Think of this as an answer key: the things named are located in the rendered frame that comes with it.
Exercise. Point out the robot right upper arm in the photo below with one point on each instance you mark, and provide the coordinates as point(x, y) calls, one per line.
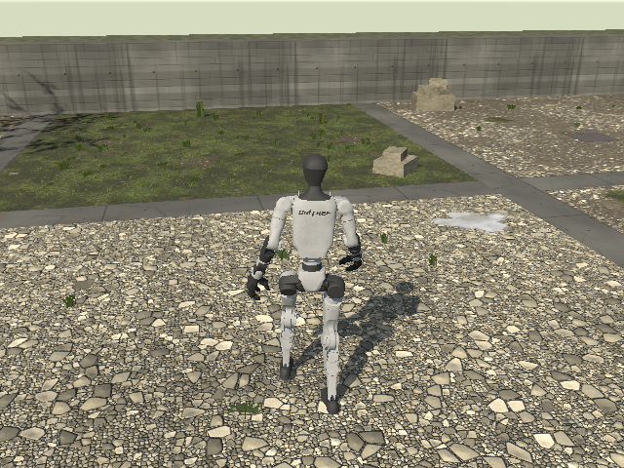
point(344, 207)

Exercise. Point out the left robot hand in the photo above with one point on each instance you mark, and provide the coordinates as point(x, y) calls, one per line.
point(252, 286)

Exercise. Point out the robot left upper arm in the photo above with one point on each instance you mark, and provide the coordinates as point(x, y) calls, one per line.
point(282, 206)

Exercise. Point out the robot left shin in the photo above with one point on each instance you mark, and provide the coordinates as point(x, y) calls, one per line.
point(286, 339)

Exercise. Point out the right robot hand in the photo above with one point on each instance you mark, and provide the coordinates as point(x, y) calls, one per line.
point(355, 266)

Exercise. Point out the robot left forearm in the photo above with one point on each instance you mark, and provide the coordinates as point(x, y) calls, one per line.
point(262, 261)

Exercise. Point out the robot right forearm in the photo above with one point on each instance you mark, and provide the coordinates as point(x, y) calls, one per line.
point(355, 252)

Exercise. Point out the right robot foot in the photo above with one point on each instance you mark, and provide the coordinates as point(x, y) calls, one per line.
point(332, 405)

